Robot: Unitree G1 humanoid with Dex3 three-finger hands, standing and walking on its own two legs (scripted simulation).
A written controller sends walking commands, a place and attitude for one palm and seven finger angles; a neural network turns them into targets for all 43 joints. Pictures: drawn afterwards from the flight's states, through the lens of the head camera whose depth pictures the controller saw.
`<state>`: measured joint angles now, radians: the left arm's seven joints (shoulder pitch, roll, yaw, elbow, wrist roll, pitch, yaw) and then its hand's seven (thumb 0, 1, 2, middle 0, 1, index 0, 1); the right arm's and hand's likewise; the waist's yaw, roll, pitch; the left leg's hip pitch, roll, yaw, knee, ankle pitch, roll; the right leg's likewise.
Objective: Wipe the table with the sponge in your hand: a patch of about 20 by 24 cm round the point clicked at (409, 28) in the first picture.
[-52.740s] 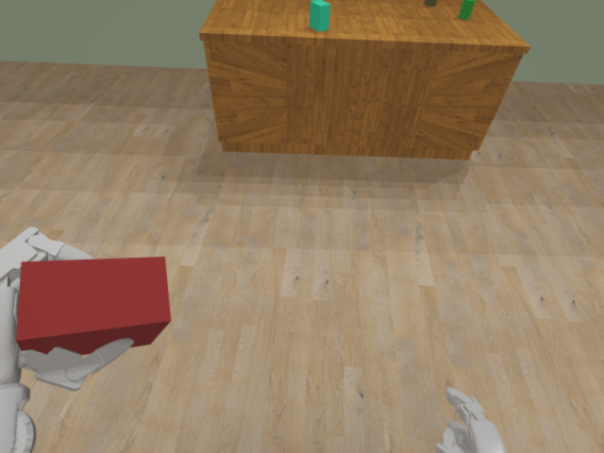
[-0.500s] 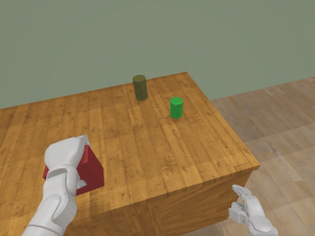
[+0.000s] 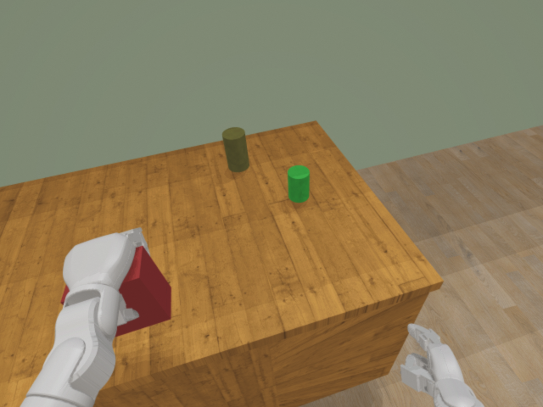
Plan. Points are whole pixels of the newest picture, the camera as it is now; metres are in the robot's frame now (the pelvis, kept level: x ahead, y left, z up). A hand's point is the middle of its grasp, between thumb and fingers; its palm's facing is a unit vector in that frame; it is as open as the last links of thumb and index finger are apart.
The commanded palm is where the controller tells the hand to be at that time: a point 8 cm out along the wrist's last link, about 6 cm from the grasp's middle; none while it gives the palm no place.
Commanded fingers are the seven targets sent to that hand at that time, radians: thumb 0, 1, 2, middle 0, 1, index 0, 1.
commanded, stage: bring the sponge back beside the body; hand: left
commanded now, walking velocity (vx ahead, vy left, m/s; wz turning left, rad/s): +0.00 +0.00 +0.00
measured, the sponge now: (128, 300) +0.25 +0.28 +0.02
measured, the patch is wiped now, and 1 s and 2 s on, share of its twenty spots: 1.00 1.00 1.00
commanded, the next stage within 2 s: step back with the hand held close in 1.40 s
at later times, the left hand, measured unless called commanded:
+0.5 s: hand (90, 294) +0.21 +0.29 +0.09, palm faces +0.07 -0.13 -0.99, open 10.3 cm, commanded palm +0.18 +0.29 +0.16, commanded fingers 0.00 0.10 1.30 -1.20 -1.60 -1.20 -1.60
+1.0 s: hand (58, 316) +0.17 +0.30 +0.11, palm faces +0.09 -0.13 -0.99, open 10.3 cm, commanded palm +0.14 +0.30 +0.18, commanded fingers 0.00 0.10 1.30 -1.20 -1.60 -1.20 -1.60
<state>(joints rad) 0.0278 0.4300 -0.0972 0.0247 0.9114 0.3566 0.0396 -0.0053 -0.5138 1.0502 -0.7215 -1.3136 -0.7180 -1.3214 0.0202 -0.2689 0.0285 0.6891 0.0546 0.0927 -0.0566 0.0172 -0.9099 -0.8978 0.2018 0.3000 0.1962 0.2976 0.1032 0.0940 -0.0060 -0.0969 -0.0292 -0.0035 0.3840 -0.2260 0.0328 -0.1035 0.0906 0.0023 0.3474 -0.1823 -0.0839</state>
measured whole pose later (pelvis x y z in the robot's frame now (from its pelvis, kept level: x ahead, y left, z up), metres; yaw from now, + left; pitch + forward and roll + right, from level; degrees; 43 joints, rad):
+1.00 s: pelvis -0.02 +0.02 +0.00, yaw +0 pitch -7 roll -1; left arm 0.27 0.51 -0.02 -0.33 0.86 0.40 -0.04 -0.01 -0.51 1.05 -0.72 -1.31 -0.72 -1.32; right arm -0.01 -0.26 0.06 0.66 0.05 0.10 -0.03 0.02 -0.91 -0.90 0.20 0.30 0.20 0.30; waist 0.14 0.11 0.01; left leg -0.06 -0.05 0.00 0.39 -0.21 0.06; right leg -0.06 0.07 0.01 0.35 -0.17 -0.06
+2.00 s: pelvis -0.04 +0.03 -0.02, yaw +1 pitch +1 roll -1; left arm 0.52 0.43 0.36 -0.55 -0.08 -0.09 0.13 -0.01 -0.52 1.05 -0.72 -1.32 -0.72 -1.32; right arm 0.25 -0.26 -0.01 0.59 0.03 0.03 -0.08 0.02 -0.91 -0.90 0.20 0.30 0.20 0.30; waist -0.02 0.00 -0.02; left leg -0.37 -0.06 -0.02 0.62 -0.27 0.07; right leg -0.36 0.06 -0.02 0.56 -0.22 -0.04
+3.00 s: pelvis -0.21 +0.02 -0.02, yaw -1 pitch +0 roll -3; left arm 0.53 0.44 0.34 -0.67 -0.06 -0.17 0.08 -0.01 -0.53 1.06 -0.73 -1.32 -0.72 -1.33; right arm 0.22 -0.17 0.00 0.65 0.03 -0.02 -0.04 0.02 -0.91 -0.90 0.21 0.30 0.20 0.30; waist -0.01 -0.03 -0.05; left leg -0.66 -0.03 -0.02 1.24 -0.46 -0.04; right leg -0.18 0.04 0.01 0.53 -0.34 0.01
